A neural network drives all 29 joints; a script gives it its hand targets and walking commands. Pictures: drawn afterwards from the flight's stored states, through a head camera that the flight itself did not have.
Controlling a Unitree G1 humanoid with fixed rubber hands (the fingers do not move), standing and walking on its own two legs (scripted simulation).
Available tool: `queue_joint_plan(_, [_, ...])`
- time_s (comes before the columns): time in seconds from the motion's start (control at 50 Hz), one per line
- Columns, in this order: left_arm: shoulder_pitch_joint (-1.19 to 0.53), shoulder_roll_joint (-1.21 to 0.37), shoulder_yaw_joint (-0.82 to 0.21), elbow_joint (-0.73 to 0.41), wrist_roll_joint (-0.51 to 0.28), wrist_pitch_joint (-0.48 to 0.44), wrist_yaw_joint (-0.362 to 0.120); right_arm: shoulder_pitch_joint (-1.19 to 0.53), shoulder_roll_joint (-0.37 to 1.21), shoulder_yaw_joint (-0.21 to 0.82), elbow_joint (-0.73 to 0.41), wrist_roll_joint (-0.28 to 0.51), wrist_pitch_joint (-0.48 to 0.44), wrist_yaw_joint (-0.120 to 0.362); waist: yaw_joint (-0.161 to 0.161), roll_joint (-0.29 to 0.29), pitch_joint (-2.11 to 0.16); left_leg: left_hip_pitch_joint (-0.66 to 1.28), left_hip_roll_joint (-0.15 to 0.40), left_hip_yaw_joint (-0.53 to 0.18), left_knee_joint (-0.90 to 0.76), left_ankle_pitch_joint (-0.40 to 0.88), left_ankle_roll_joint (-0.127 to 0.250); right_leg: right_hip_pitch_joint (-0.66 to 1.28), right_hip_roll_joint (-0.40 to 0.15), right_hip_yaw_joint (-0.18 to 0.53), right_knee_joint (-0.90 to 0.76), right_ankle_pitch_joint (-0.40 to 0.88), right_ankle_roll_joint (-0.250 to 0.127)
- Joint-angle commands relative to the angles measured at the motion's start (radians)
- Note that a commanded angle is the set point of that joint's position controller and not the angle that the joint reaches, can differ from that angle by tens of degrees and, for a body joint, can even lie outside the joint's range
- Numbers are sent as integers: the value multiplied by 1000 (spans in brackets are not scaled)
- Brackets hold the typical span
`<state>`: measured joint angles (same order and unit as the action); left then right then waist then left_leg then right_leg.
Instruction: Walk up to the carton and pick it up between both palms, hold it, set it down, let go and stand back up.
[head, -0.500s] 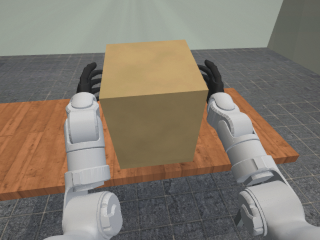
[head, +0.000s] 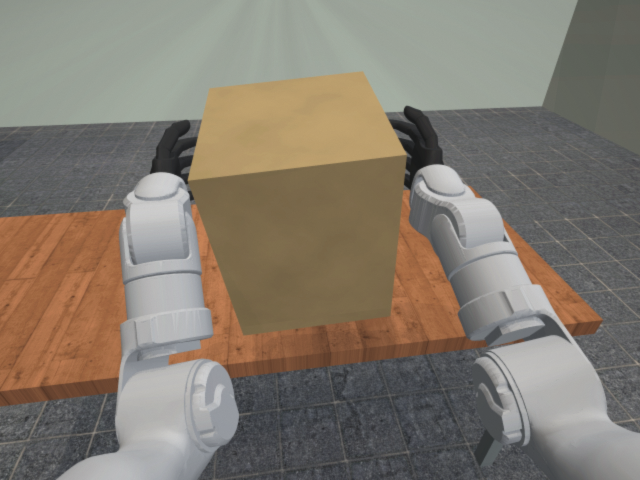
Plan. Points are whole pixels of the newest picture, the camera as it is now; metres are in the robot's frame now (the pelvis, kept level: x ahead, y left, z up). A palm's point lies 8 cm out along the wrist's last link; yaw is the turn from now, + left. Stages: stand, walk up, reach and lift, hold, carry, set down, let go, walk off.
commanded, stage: hold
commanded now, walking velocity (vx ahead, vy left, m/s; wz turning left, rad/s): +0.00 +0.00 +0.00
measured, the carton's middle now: (302, 205) +0.41 +0.01 +0.21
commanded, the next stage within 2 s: none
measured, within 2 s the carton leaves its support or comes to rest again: neither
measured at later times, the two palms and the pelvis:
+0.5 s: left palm (166, 188) +0.37 +0.17 +0.27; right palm (422, 172) +0.37 -0.12 +0.28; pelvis +0.01 +0.01 +0.00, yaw +0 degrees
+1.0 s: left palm (166, 185) +0.37 +0.17 +0.27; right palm (422, 170) +0.37 -0.13 +0.28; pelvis +0.00 +0.00 +0.00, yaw +0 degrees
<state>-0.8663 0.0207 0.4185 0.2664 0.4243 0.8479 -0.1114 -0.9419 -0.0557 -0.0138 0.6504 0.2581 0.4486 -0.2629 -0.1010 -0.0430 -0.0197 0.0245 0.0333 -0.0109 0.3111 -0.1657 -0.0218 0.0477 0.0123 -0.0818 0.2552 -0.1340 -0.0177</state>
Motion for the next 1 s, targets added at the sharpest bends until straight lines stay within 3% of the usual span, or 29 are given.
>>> queue_joint_plan(0.0, [-606, -497, -396, -88, -187, -56, -150, -651, 575, 284, -245, 122, -14, 97, -6, 56, -279, -41, -89, 65, -33, 168, -2, 150, 46, -2, -2, 175, 71])
queue_joint_plan(0.32, [-585, -511, -434, -157, -200, -34, -157, -617, 549, 290, -274, 132, 20, 99, -16, 82, -263, -53, -77, 61, -38, 213, -26, 165, 58, -1, 11, 164, 55])
queue_joint_plan(0.98, [-614, -498, -405, -100, -195, -44, -162, -648, 563, 271, -247, 123, 17, 96, -9, 66, -266, -65, -84, 62, -45, 144, -8, 145, 48, 3, 0, 141, 62])
